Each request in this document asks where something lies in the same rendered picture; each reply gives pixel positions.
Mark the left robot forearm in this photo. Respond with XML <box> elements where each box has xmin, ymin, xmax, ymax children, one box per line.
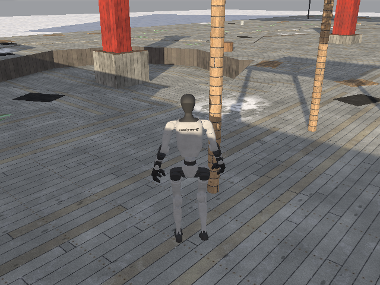
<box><xmin>153</xmin><ymin>145</ymin><xmax>166</xmax><ymax>170</ymax></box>

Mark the right robot thigh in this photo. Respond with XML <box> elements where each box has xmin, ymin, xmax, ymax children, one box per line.
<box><xmin>197</xmin><ymin>165</ymin><xmax>210</xmax><ymax>202</ymax></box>

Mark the left robot hand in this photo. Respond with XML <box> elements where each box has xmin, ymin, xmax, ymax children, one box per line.
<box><xmin>151</xmin><ymin>168</ymin><xmax>166</xmax><ymax>183</ymax></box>

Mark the robot left upper arm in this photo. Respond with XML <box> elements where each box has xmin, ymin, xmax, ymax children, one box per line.
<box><xmin>160</xmin><ymin>120</ymin><xmax>176</xmax><ymax>154</ymax></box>

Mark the right robot hand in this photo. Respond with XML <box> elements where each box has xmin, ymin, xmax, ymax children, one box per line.
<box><xmin>212</xmin><ymin>163</ymin><xmax>226</xmax><ymax>175</ymax></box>

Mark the robot right upper arm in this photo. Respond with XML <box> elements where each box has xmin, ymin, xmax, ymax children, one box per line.
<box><xmin>201</xmin><ymin>119</ymin><xmax>218</xmax><ymax>151</ymax></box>

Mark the right robot foot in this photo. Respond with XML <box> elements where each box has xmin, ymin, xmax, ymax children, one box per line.
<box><xmin>199</xmin><ymin>231</ymin><xmax>208</xmax><ymax>240</ymax></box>

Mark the right robot forearm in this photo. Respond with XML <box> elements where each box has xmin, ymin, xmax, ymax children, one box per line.
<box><xmin>213</xmin><ymin>143</ymin><xmax>224</xmax><ymax>164</ymax></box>

